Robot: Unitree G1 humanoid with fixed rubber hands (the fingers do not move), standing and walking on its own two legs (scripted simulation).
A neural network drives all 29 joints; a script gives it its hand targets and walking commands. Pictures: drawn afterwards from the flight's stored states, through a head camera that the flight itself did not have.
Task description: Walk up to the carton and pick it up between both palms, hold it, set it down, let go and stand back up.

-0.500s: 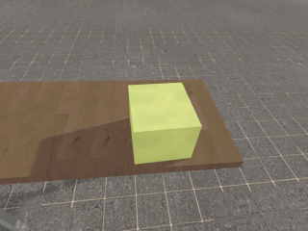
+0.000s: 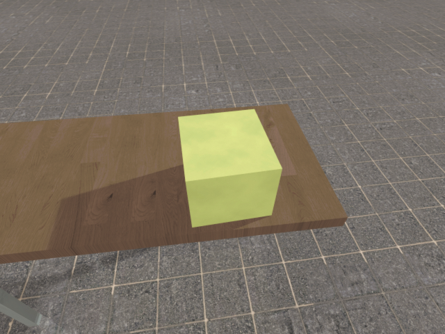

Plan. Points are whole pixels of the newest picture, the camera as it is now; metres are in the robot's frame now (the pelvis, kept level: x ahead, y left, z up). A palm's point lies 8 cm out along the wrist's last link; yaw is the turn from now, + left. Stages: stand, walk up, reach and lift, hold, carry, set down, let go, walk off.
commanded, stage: walk up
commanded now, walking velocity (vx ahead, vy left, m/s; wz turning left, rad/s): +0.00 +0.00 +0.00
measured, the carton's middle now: (224, 165) +0.57 +0.00 -0.05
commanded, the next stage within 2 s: none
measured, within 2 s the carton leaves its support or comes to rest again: neither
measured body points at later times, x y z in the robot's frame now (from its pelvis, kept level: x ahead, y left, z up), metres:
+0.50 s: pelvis +0.06 -0.08 +0.00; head +0.05 -0.08 +0.45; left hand +0.08 +0.16 -0.16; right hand -0.01 -0.31 -0.16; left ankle +0.02 +0.10 -0.74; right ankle +0.08 -0.21 -0.73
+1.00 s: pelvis +0.17 -0.11 +0.00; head +0.21 -0.15 +0.44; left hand +0.05 +0.09 -0.12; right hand +0.27 -0.34 -0.18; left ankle +0.22 +0.03 -0.67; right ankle +0.09 -0.21 -0.74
